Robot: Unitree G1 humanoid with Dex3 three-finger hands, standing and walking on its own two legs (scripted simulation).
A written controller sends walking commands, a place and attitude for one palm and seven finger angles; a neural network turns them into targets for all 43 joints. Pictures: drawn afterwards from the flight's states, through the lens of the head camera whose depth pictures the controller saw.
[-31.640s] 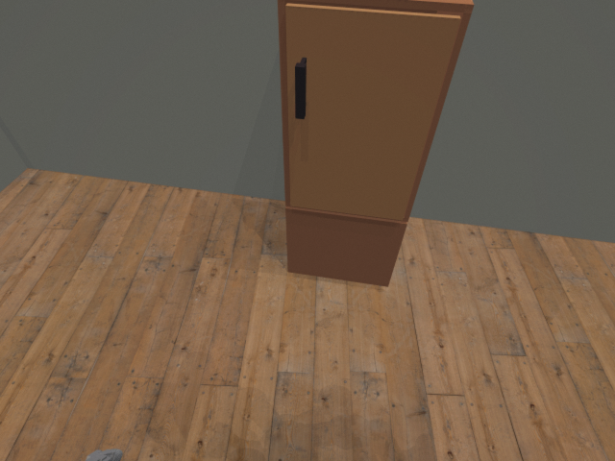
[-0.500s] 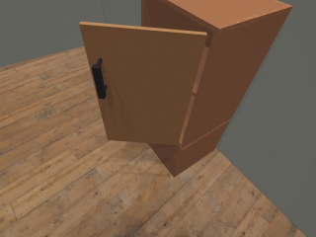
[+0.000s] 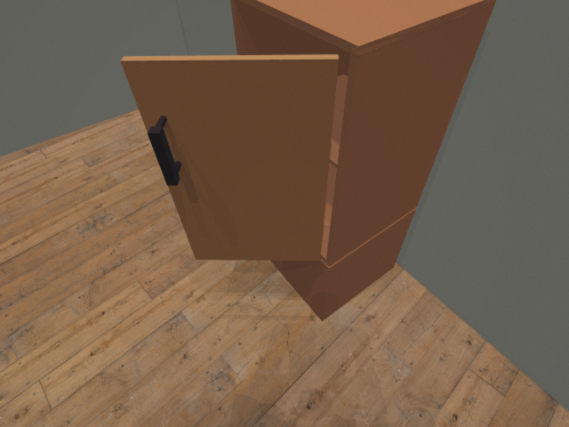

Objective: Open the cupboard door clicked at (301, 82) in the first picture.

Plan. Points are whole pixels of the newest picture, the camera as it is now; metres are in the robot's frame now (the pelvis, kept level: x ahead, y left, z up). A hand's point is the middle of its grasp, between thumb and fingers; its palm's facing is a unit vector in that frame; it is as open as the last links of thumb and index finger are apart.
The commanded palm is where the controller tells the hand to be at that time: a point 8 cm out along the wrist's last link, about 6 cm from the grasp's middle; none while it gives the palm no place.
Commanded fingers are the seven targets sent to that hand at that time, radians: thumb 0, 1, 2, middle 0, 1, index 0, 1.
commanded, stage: shuffle to correct the standing spot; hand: left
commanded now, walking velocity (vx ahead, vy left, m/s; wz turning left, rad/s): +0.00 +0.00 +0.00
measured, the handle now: (167, 151) +0.59 +0.27 +0.05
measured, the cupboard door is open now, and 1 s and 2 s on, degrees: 52 52 52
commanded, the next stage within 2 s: come to a stop and stand still in 0.40 s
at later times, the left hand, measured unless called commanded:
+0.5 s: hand out of the picture +0.02 +0.18 -0.19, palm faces +0.04 -0.98 -0.20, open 7.4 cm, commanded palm none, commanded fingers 0.00 0.90 0.90 -0.20 -0.30 -0.20 -0.30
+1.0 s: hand out of the picture +0.09 +0.20 -0.18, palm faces +0.00 -0.98 -0.22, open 7.3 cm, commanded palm none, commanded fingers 0.00 0.90 0.90 -0.20 -0.30 -0.20 -0.30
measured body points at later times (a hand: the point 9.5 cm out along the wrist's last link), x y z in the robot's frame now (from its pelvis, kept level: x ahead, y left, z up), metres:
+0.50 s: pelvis +0.04 +0.00 -0.01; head +0.06 +0.01 +0.44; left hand +0.02 +0.23 -0.17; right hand +0.02 -0.22 -0.17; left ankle -0.01 +0.10 -0.74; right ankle +0.00 -0.11 -0.72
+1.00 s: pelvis +0.05 +0.02 +0.00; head +0.08 +0.02 +0.45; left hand +0.09 +0.25 -0.16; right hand +0.10 -0.21 -0.16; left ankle +0.05 +0.13 -0.74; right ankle +0.02 -0.09 -0.74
